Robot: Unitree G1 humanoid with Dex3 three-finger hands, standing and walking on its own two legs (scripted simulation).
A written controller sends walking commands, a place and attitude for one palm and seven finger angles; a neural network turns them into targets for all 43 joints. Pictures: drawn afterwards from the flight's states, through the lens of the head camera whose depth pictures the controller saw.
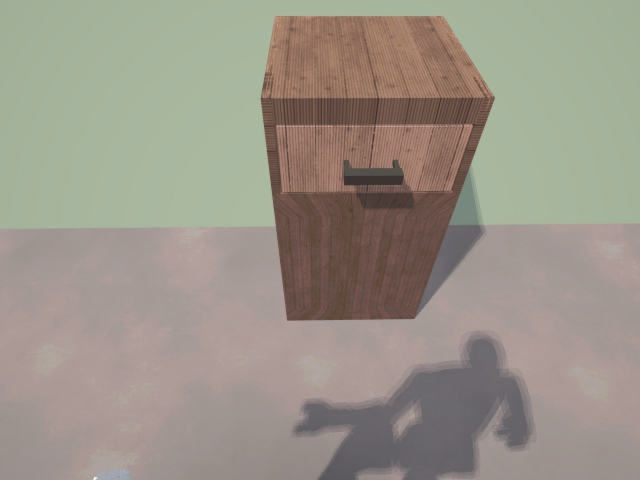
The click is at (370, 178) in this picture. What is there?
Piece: drawer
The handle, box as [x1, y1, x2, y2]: [343, 160, 403, 184]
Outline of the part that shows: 344,160 344,184 401,184 403,173 402,169 398,167 397,160 393,160 392,168 349,168 348,160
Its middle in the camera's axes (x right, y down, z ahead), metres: +0.11 -0.15 +0.85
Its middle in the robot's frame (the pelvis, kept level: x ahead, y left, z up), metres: +0.74 -0.08 -0.06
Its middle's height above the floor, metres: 0.71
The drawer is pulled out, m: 0.00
